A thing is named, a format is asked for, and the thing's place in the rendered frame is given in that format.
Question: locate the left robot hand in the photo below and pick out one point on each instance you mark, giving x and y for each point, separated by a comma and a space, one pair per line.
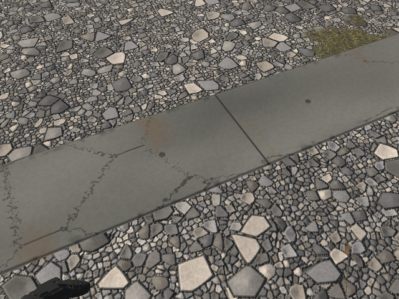
59, 289

